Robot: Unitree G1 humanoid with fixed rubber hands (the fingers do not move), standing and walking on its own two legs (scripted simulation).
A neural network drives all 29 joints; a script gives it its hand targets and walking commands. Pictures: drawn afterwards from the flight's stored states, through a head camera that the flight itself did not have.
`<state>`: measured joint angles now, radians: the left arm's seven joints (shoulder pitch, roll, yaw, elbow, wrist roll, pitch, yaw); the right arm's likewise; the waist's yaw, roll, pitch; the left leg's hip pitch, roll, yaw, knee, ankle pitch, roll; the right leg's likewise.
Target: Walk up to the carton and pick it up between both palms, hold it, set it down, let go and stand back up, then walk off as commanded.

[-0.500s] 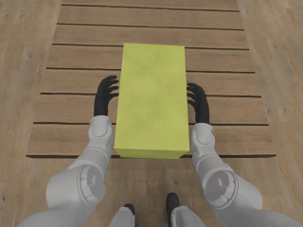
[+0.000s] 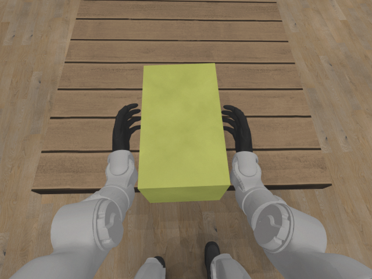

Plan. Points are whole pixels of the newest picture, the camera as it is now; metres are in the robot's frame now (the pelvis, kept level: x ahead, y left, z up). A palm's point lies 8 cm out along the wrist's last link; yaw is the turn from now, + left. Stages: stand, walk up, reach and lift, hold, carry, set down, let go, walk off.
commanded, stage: reach and lift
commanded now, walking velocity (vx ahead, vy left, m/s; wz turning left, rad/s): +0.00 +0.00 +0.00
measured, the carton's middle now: (182, 133) +0.45 +0.01 -0.07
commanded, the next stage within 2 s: none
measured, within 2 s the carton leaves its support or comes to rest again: leaves its support in 0.02 s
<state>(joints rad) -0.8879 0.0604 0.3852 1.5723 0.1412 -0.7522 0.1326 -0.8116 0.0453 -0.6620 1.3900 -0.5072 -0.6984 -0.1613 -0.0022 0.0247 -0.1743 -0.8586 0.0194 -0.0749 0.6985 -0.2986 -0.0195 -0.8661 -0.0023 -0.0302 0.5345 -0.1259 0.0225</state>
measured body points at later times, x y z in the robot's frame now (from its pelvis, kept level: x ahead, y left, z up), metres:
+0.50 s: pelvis +0.01 +0.00 +0.01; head +0.07 +0.00 +0.45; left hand +0.42 +0.15 +0.04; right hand +0.43 -0.12 +0.05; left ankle +0.00 +0.12 -0.71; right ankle +0.05 -0.14 -0.71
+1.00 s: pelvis +0.00 +0.00 +0.03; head +0.00 +0.00 +0.48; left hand +0.42 +0.13 +0.13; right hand +0.40 -0.15 +0.13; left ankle +0.00 +0.12 -0.71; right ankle +0.05 -0.14 -0.71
